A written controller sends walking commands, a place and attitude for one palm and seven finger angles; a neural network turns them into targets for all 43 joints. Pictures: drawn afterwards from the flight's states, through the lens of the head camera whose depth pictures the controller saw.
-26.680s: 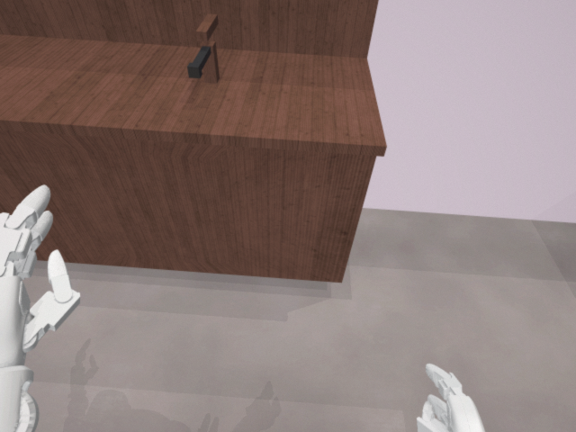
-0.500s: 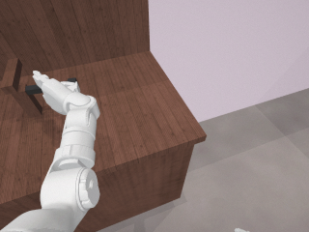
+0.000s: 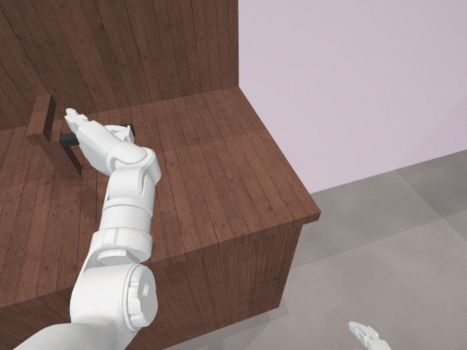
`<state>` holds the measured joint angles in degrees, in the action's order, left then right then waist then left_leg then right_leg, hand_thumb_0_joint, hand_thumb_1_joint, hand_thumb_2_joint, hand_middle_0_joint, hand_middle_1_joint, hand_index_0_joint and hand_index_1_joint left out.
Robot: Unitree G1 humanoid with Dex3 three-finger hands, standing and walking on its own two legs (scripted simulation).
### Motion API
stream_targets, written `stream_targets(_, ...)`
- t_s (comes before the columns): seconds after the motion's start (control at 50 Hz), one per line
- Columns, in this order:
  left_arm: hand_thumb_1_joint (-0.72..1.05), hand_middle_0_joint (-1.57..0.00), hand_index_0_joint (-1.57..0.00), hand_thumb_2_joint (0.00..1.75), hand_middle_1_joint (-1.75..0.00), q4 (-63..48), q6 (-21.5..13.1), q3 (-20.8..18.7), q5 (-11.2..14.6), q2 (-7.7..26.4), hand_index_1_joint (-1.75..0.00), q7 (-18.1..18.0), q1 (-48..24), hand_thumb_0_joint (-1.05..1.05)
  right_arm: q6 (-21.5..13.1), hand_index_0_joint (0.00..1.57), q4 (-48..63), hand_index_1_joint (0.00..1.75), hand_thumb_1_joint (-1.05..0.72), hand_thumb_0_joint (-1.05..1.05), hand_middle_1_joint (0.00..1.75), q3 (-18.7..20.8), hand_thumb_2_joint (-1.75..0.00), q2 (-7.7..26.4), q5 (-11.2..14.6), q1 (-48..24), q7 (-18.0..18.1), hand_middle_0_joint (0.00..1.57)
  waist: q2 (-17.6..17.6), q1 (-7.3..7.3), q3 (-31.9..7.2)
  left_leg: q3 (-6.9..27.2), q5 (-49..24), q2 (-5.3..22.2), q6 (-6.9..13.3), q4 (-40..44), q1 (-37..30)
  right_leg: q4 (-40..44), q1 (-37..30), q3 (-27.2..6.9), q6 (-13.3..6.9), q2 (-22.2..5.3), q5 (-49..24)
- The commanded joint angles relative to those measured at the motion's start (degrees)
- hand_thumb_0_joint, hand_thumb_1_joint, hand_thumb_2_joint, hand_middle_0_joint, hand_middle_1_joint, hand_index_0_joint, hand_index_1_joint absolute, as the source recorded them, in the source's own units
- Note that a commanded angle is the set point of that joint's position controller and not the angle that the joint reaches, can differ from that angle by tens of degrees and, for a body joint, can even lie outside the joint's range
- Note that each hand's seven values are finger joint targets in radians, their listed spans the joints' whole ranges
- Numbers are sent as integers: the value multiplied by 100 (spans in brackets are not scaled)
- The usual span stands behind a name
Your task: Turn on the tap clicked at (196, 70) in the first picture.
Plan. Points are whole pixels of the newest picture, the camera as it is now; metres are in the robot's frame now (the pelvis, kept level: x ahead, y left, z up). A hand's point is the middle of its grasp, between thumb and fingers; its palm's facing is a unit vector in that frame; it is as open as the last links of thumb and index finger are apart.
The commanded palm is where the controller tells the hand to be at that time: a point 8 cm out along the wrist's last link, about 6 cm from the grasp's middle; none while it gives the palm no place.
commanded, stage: lift the hand up off the lever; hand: left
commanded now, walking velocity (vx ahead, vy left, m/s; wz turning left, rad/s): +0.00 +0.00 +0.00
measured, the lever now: (127, 133) +0.52 +0.24 +0.10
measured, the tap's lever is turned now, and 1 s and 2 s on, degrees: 81 81 81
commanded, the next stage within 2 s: draw the hand back beside the body in 0.58 s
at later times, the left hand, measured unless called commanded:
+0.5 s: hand (124, 125) +0.43 +0.19 +0.19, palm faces +0.79 -0.61 -0.06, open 7.8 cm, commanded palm +0.39 +0.20 +0.18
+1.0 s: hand (128, 162) +0.37 +0.18 +0.16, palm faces +0.32 -0.94 -0.14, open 7.7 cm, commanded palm +0.33 +0.22 +0.19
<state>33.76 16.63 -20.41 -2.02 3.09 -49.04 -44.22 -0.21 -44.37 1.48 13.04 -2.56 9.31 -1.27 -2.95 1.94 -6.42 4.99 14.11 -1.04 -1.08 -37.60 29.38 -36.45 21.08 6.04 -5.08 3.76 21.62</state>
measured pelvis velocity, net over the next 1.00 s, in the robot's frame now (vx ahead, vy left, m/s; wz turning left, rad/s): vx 0.01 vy -0.01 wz -0.07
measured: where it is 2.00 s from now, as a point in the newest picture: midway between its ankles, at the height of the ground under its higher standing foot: outside the picture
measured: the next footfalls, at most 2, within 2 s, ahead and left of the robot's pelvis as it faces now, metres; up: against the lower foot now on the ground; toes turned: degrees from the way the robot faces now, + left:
none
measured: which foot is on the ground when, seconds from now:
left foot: down 0.00-1.00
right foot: down 0.00-1.00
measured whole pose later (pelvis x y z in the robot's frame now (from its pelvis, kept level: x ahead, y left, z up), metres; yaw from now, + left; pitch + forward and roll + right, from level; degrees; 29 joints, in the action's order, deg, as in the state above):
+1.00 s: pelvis +0.01 -0.01 +0.02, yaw -4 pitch -2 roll +1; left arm 10.8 10.3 -12.5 6.4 15.6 -11.9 -11.0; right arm 4.7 -36.8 -0.2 14.3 2.0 12.9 3.3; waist -2.5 2.1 -3.9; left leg 1.0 12.7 1.1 -0.8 -28.0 13.0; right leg -27.0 6.2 1.5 -5.7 5.4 18.3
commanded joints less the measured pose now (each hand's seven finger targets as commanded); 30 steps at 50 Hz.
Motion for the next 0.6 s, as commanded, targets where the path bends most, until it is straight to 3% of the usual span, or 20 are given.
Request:
stream_targets(0.0, 90, -15, -15, 90, -15, -1411, -314, 42, -376, 1303, -15, -129, -2797, 0, -150, 20, 639, 30, -90, 0, 30, 208, -90, 664, -30, -284, 14, 20, 237, -13, -2035, -184, -1485, -41, 229, 92, -1453, 575, -307, -271, 351, -304, -2223)
stream_targets(0.02, 90, -15, -15, 90, -15, -1458, -280, 261, -353, 1000, -15, -114, -2731, 0, -155, 20, 715, 30, -90, 0, 30, 176, -90, 620, -14, -353, -12, 20, 205, -9, -1987, -236, -1506, -41, 232, 102, -1435, 587, -302, -272, 359, -316, -2263)
stream_targets(0.04, 90, -15, -15, 90, -15, -1364, -248, 282, -342, 978, -15, -112, -2781, 0, -156, 20, 703, 30, -90, 0, 30, 169, -90, 634, -15, -318, -14, 20, 427, 33, -1921, -233, -1472, -36, 238, 99, -1372, 598, -331, -266, 380, -325, -2315)
stream_targets(0.1, 90, -15, -15, 90, -15, -1310, -133, 190, -279, 1057, -15, -25, -2384, 0, -99, 20, 720, 30, -90, 0, 30, 197, -90, 684, 10, -345, 16, 20, 518, -25, -1856, -231, -1493, -45, 245, 163, -1390, 664, -468, -277, 386, -329, -2447)
stream_targets(0.12, 90, -15, -15, 90, -15, -1365, -102, 336, -222, 874, -15, 10, -2418, 0, -109, 20, 774, 30, -90, 0, 30, 161, -90, 661, 34, -395, 11, 20, 602, 5, -1739, -259, -1449, -38, 258, 199, -1358, 710, -462, -277, 406, -346, -2441)
stream_targets(0.16, 90, -15, -15, 90, -15, -1312, -24, 414, -175, 828, -15, 54, -2590, 0, -122, 20, 750, 30, -90, 0, 30, 130, -90, 658, 57, -462, 35, 20, 663, 54, -1499, -272, -1216, -43, 276, 241, -1264, 823, -402, -320, 442, -373, -2289)
stream_targets(0.2, 90, -15, -15, 90, -15, -1263, 23, 219, -177, 1096, -15, 75, -2532, 0, -105, 20, 688, 30, -90, 0, 30, 149, -90, 682, 75, -474, 60, 20, 537, -9, -1328, -240, -1129, -44, 275, 316, -1291, 896, -360, -314, 401, -344, -2041)
stream_targets(0.22, 90, -15, -15, 90, -15, -1477, -5, 418, -155, 879, -15, 76, -2727, 0, -145, 20, 736, 30, -90, 0, 30, 112, -90, 646, 85, -532, 43, 20, 444, 21, -1379, -252, -1138, -51, 284, 331, -1362, 907, -328, -314, 398, -351, -1989)
stream_targets(0.28, 90, -15, -15, 90, -15, -1737, -61, 458, -218, 895, -15, 29, -2898, 0, -203, 20, 707, 30, -90, 0, 30, 115, -90, 607, 52, -555, 33, 20, 201, -7, -1564, -261, -1276, -50, 271, 271, -1483, 855, -341, -333, 379, -349, -2096)
stream_targets(0.3, 90, -15, -15, 90, -15, -1676, -71, 249, -249, 1173, -15, 24, -2785, 0, -182, 20, 657, 30, -90, 0, 30, 152, -90, 637, 54, -503, 42, 20, 217, -64, -1574, -191, -1294, -39, 251, 305, -1507, 844, -349, -295, 348, -307, -1971)
stream_targets(0.32, 90, -15, -15, 90, -15, -1843, -85, 498, -251, 880, -15, 29, -2917, 0, -217, 20, 711, 30, -90, 0, 30, 122, -90, 603, 55, -577, 19, 20, 98, -33, -1609, -230, -1344, -41, 253, 295, -1563, 839, -313, -301, 347, -323, -1992)
stream_targets(0.36, 90, -15, -15, 90, -15, -1713, -46, 573, -256, 815, -15, 15, -3035, 0, -254, 20, 658, 30, -90, 0, 30, 120, -90, 599, 49, -583, 20, 20, 152, 21, -1580, -230, -1235, -45, 256, 277, -1522, 863, -240, -317, 361, -322, -1880)
stream_targets(0.4, 90, -15, -15, 90, -15, -1543, -16, 346, -247, 1085, -15, 22, -2930, 0, -222, 20, 589, 30, -90, 0, 30, 161, -90, 659, 47, -488, 42, 20, 245, -8, -1597, -184, -1247, -41, 241, 320, -1532, 863, -300, -296, 348, -304, -1858)
stream_targets(0.44, 90, -15, -15, 90, -15, -1523, 16, 501, -163, 826, -15, 34, -2844, 0, -241, 20, 655, 30, -90, 0, 30, 135, -90, 636, 61, -535, 39, 20, 438, -1, -1680, -219, -1219, -72, 261, 326, -1476, 866, -390, -308, 380, -329, -1949)
stream_targets(0.46, 90, -15, -15, 90, -15, -1404, 34, 382, -156, 950, -15, 23, -2846, 0, -234, 20, 639, 30, -90, 0, 30, 137, -90, 644, 61, -520, 58, 20, 536, -1, -1698, -225, -1180, -71, 272, 316, -1415, 870, -426, -335, 406, -350, -2018)
stream_targets(0.48, 90, -15, -15, 90, -15, -1350, 73, 427, -151, 883, -15, 22, -2852, 0, -227, 20, 640, 30, -90, 0, 30, 132, -90, 647, 55, -541, 63, 20, 494, 18, -1646, -249, -1150, -76, 274, 311, -1363, 882, -422, -356, 420, -368, -2051)
stream_targets(0.5, 90, -15, -15, 90, -15, -1126, 108, 281, -172, 1070, -15, 21, -2790, 0, -188, 20, 564, 30, -90, 0, 30, 146, -90, 680, 54, -495, 68, 20, 474, 3, -1500, -194, -1052, -84, 265, 364, -1328, 922, -342, -329, 399, -337, -1832)
stream_targets(0.52, 90, -15, -15, 90, -15, -1212, 90, 435, -164, 876, -15, 19, -3013, 0, -209, 20, 609, 30, -90, 0, 30, 114, -90, 653, 68, -514, 48, 20, 463, 34, -1500, -215, -1045, -73, 272, 371, -1329, 915, -322, -325, 396, -355, -1820)
stream_targets(0.58, 90, -15, -15, 90, -15, -1300, 30, 283, -183, 1022, -15, -59, -2983, 0, -216, 20, 643, 30, -90, 0, 30, 123, -90, 639, 37, -477, 40, 20, 447, -19, -1706, -263, -1150, -82, 282, 305, -1324, 853, -435, -361, 432, -385, -2135)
